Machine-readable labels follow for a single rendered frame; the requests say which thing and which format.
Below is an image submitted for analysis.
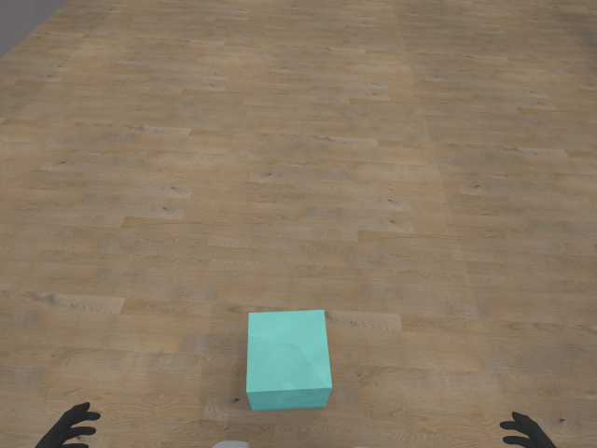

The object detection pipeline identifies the robot left hand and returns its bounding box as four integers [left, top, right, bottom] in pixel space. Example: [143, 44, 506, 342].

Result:
[35, 402, 101, 448]

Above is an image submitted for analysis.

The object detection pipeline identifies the carton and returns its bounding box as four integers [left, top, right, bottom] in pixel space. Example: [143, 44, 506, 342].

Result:
[246, 310, 332, 411]

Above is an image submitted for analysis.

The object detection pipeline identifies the robot right hand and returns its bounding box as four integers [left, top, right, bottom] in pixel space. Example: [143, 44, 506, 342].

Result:
[500, 412, 557, 448]

